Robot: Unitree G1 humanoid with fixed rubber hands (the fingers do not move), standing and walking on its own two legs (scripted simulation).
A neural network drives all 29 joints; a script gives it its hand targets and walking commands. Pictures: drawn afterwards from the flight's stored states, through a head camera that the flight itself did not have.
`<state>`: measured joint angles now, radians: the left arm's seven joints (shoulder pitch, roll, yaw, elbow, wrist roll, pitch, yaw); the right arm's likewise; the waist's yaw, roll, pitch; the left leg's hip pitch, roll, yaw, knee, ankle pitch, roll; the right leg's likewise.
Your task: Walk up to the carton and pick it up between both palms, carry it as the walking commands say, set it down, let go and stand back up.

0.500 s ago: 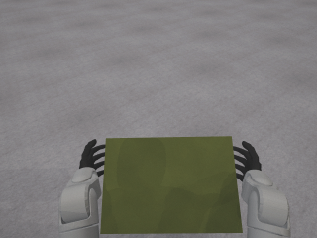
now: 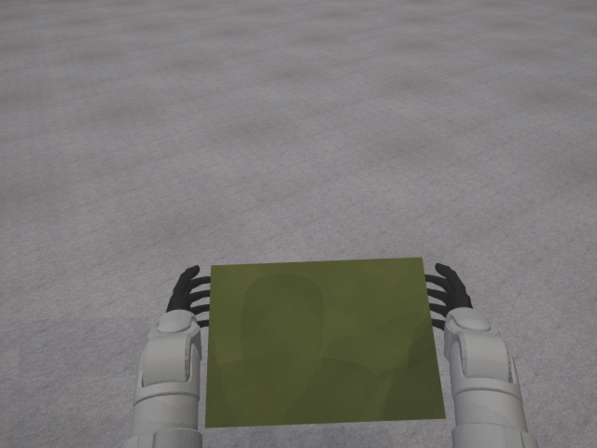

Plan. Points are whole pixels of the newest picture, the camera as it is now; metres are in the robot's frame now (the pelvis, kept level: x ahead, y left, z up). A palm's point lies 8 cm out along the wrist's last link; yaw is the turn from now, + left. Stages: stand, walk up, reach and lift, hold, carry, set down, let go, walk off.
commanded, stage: hold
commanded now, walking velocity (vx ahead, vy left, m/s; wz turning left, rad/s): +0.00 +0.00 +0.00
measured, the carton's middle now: (317, 337) +0.31 +0.00 -0.06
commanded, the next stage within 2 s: set down in 0.06 s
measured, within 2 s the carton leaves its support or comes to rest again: neither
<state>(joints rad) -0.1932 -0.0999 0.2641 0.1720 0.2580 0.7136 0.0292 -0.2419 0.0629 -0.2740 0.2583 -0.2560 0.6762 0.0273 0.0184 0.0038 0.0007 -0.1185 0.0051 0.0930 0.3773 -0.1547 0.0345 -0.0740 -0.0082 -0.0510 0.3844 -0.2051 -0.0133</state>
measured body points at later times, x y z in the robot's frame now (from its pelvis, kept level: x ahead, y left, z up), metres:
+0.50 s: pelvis +0.01 -0.02 -0.01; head +0.02 -0.01 +0.44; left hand +0.31 +0.18 -0.02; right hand +0.32 -0.21 -0.01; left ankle +0.04 +0.09 -0.74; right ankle +0.01 -0.11 -0.74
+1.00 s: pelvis -0.02 +0.00 -0.04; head +0.12 +0.00 +0.39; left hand +0.34 +0.18 -0.10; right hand +0.33 -0.21 -0.10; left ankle +0.04 +0.09 -0.74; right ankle +0.01 -0.11 -0.74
